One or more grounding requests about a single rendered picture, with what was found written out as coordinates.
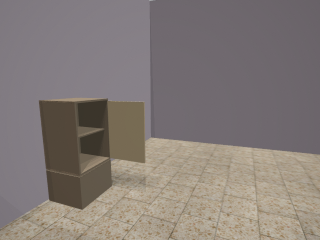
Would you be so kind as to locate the cupboard door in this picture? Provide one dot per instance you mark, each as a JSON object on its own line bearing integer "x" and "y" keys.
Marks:
{"x": 126, "y": 123}

